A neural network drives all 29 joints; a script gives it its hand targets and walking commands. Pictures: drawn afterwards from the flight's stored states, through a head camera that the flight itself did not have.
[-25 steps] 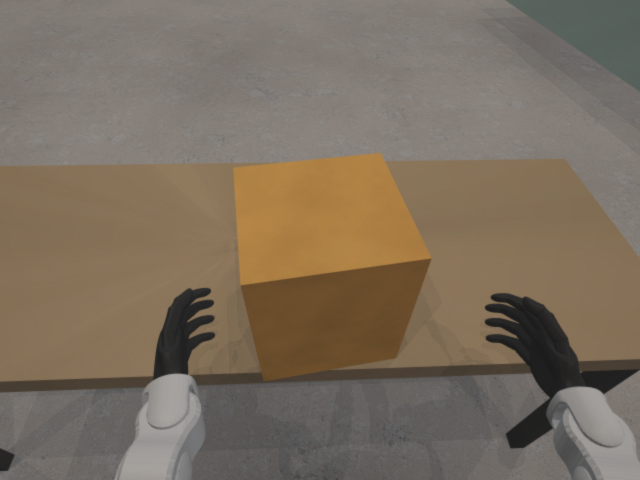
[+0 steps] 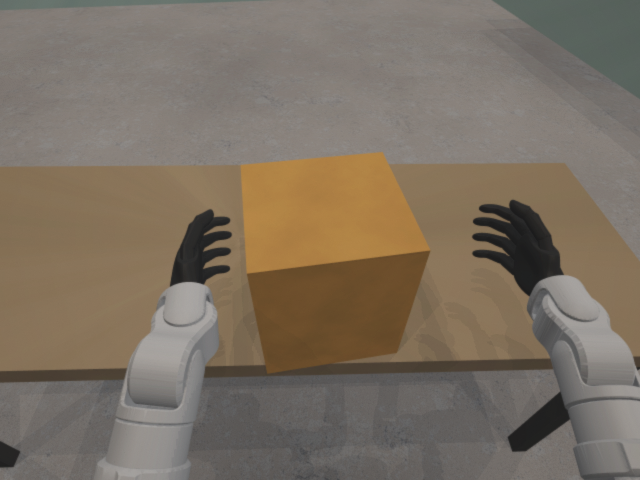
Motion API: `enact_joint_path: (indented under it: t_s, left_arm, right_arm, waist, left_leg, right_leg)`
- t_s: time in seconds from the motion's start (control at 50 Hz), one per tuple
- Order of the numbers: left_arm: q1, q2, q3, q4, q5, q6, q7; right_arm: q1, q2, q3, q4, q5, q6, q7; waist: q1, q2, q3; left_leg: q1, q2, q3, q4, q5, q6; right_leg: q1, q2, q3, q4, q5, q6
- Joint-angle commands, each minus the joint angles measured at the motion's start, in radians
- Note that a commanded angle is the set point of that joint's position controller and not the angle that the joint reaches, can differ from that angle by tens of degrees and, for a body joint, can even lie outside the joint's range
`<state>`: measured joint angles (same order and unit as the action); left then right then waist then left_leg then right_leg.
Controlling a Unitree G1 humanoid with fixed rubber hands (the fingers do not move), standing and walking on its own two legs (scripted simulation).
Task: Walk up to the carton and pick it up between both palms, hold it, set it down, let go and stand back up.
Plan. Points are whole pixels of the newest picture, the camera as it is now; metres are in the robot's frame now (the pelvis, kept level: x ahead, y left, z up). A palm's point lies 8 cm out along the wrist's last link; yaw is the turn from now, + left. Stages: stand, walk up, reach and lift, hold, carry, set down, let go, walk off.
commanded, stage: reach and lift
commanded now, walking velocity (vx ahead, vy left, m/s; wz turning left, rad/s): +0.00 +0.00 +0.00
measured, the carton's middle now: (323, 265) +0.43 +0.03 +0.01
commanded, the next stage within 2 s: none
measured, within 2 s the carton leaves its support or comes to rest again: neither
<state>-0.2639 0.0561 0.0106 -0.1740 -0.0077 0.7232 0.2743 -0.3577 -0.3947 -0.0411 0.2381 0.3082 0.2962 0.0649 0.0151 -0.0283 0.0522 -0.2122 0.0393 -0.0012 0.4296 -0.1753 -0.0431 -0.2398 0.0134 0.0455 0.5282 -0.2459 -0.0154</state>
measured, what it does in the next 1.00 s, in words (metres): stands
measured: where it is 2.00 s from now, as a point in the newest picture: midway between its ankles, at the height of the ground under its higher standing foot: outside the picture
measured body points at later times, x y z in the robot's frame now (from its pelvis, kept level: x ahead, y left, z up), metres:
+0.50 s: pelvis +0.00 +0.00 +0.00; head +0.00 +0.00 +0.45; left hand +0.37 +0.20 +0.17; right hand +0.43 -0.20 +0.18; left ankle +0.04 +0.16 -0.74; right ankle +0.03 -0.11 -0.74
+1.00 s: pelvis +0.00 +0.00 +0.00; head +0.01 +0.00 +0.45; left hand +0.40 +0.20 +0.16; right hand +0.46 -0.18 +0.17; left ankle +0.04 +0.16 -0.74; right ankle +0.03 -0.11 -0.74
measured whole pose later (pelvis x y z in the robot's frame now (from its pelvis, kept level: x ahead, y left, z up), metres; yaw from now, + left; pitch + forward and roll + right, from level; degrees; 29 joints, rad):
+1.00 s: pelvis +0.00 +0.00 +0.00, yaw +0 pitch -2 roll +1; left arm -0.74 0.15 0.04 0.40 -0.07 0.63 0.28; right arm -0.90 -0.43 0.00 0.85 0.35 0.30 0.06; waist 0.09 -0.03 0.05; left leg -0.22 0.04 0.00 0.43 -0.18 -0.05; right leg -0.24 0.02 0.05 0.52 -0.24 -0.02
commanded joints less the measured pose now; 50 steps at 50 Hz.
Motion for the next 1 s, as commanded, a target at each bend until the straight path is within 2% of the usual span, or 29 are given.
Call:
enact_joint_path:
  t_s: [0.0,0.16,0.32,0.62,0.8,0.9,0.98]
  left_arm:
    - [-0.455,0.095,0.193,-0.043,-0.089,0.005,0.012]
    - [-0.627,0.127,0.191,0.006,-0.108,0.021,0.021]
    - [-0.761,0.181,0.197,0.096,-0.129,0.025,0.024]
    - [-1.012,0.241,0.191,0.338,-0.171,-0.021,0.038]
    - [-0.961,0.204,0.192,0.456,-0.142,-0.079,0.020]
    - [-0.909,0.173,0.186,0.437,-0.128,-0.143,0.005]
    - [-0.847,0.157,0.197,0.504,-0.094,-0.194,-0.009]
  right_arm:
    - [-0.571,-0.273,0.042,-0.055,0.131,-0.020,-0.025]
    - [-0.729,-0.297,0.056,0.068,0.147,0.012,-0.010]
    - [-0.867,-0.315,0.074,0.165,0.163,0.028,0.002]
    - [-1.101,-0.310,0.097,0.351,0.157,0.033,0.018]
    - [-1.059,-0.265,0.119,0.489,0.134,0.004,0.020]
    - [-1.026,-0.234,0.119,0.464,0.129,-0.048,0.022]
    - [-0.970,-0.205,0.124,0.533,0.113,-0.078,0.024]
  waist:
    - [0.172,-0.056,-0.349]
    - [0.171,-0.045,-0.421]
    - [0.184,-0.035,-0.475]
    - [0.218,-0.008,-0.537]
    - [0.217,0.004,-0.529]
    - [0.217,0.008,-0.569]
    - [0.222,-0.006,-0.533]
  left_leg:
    - [0.105,-0.033,0.060,-0.125,0.111,0.034]
    - [0.088,-0.033,0.064,-0.107,0.117,0.031]
    - [0.068,-0.035,0.069,-0.090,0.136,0.024]
    - [-0.013,-0.035,0.077,-0.072,0.118,0.013]
    - [-0.007,-0.037,0.076,-0.057,0.179,0.003]
    - [0.016,-0.040,0.070,-0.034,0.241,-0.001]
    - [0.004,-0.040,0.069,-0.037,0.230,0.004]
  right_leg:
    - [0.136,0.050,0.025,-0.201,0.160,-0.022]
    - [0.136,0.053,0.012,-0.185,0.182,-0.017]
    - [0.142,0.059,0.004,-0.178,0.210,-0.015]
    - [0.126,0.060,-0.006,-0.176,0.194,-0.018]
    - [0.133,0.063,-0.016,-0.175,0.251,-0.018]
    - [0.131,0.068,-0.024,-0.166,0.298,-0.016]
    - [0.122,0.066,-0.024,-0.171,0.277,-0.013]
